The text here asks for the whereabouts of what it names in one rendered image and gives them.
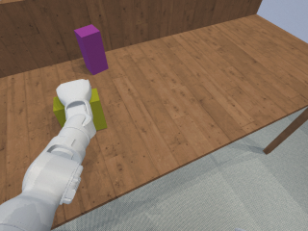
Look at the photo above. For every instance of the table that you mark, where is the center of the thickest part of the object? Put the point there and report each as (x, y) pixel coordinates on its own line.
(185, 78)

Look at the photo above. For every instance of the robot left forearm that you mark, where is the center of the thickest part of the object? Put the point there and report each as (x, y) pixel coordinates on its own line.
(73, 139)

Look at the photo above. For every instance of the left robot hand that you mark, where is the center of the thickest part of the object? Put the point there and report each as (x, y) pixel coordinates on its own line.
(74, 89)

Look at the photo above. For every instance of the robot left upper arm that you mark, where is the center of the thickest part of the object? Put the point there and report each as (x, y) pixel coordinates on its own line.
(53, 181)

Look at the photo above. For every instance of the sponge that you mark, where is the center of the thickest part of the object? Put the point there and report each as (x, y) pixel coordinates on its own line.
(99, 120)

